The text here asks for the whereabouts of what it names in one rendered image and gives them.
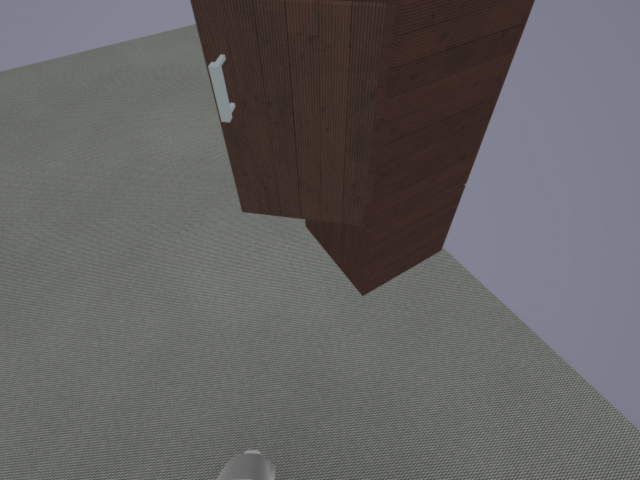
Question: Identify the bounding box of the handle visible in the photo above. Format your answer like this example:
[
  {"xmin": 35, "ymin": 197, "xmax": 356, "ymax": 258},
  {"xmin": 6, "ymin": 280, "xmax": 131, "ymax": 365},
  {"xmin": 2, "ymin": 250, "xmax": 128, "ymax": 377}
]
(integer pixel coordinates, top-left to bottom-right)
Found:
[{"xmin": 208, "ymin": 54, "xmax": 236, "ymax": 123}]

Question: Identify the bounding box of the cupboard door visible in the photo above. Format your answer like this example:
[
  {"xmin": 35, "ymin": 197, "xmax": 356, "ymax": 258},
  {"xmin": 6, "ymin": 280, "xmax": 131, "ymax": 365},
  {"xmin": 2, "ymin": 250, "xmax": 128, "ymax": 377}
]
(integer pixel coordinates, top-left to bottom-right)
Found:
[{"xmin": 190, "ymin": 0, "xmax": 386, "ymax": 226}]

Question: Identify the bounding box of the robot left thigh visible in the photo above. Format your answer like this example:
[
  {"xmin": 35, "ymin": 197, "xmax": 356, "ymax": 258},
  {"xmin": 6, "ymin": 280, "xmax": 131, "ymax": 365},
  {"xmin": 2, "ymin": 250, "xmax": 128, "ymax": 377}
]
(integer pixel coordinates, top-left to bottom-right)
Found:
[{"xmin": 217, "ymin": 453, "xmax": 275, "ymax": 480}]

